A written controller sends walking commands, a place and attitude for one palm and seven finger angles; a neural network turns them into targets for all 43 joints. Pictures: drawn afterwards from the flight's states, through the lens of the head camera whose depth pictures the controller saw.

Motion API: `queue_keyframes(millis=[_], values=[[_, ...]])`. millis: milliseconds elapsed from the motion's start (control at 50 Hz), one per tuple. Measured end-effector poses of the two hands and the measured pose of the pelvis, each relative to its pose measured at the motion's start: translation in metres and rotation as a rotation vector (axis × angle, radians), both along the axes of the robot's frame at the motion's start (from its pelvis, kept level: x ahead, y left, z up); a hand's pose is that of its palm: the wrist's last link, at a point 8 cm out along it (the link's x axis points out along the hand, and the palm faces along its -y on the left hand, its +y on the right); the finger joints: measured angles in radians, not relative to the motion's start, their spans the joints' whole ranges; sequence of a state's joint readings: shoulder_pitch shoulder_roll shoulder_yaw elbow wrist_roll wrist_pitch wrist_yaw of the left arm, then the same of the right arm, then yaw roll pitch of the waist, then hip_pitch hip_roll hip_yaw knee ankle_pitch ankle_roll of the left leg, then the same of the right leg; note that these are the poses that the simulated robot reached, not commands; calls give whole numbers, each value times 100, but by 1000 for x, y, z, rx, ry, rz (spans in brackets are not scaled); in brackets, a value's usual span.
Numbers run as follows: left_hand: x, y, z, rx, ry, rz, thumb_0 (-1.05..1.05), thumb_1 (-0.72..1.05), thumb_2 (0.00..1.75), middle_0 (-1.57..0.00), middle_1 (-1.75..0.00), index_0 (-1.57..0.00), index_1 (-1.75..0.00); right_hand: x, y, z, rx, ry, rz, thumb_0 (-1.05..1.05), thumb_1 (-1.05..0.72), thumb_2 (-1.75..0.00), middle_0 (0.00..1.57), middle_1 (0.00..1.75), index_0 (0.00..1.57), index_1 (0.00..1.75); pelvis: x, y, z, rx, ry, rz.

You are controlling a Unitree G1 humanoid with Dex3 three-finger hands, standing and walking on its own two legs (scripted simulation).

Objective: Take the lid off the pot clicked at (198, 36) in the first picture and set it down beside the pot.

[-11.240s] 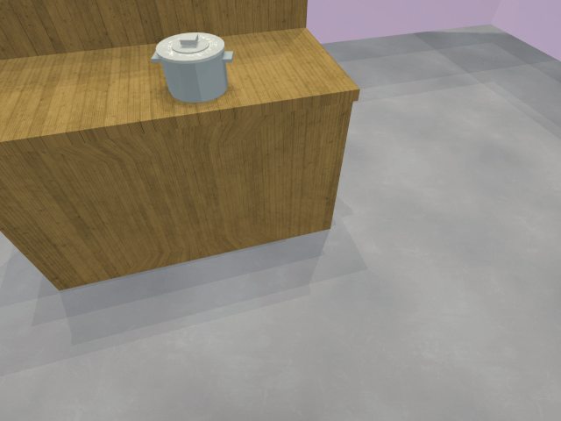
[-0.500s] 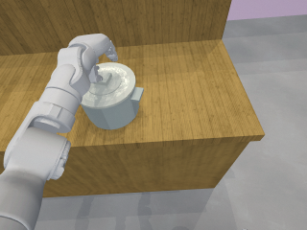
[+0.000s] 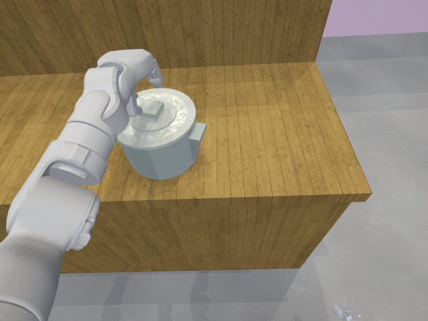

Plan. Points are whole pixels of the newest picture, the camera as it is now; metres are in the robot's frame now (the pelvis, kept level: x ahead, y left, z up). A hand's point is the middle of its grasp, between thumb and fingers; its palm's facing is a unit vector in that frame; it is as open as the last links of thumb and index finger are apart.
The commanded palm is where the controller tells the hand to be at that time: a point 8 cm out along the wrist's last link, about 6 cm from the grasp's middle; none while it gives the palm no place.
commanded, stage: move the open hand above the knob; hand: left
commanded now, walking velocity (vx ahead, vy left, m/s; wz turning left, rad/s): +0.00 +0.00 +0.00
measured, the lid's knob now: (151, 108) +0.53 +0.13 +0.10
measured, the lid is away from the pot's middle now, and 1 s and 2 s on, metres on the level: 0.00 0.00 0.00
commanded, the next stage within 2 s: lower the open fingers around the knob in 1.92 s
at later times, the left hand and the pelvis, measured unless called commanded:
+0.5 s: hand (145, 84) +0.51 +0.12 +0.17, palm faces -0.28 -0.06 -0.96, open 10.1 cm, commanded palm +0.49 +0.13 +0.23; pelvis +0.01 +0.00 +0.00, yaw -2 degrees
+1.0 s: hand (139, 93) +0.49 +0.13 +0.17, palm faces -0.28 -0.04 -0.96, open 10.1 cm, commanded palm +0.49 +0.12 +0.23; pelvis +0.00 +0.00 +0.00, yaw +0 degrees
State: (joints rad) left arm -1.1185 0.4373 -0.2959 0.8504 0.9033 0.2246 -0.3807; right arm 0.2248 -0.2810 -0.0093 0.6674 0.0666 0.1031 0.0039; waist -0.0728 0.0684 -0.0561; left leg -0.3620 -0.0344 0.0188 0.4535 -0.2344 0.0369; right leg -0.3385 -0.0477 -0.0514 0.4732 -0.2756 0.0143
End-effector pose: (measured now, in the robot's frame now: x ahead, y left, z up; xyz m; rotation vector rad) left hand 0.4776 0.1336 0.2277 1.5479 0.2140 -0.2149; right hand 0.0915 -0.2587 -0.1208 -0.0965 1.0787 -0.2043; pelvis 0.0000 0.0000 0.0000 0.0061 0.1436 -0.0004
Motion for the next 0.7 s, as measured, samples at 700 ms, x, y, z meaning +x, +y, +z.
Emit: queue_keyframes(millis=[700], values=[[17, -1, -4, -24, -2, -15, 0, -32, 149, -84, -8, -85, -8, -23, -9, -2, -20, 58, -57, 0, -91, -90, 20, 30, 20, 30, 11, -1, 1, -2, 12, -21]])
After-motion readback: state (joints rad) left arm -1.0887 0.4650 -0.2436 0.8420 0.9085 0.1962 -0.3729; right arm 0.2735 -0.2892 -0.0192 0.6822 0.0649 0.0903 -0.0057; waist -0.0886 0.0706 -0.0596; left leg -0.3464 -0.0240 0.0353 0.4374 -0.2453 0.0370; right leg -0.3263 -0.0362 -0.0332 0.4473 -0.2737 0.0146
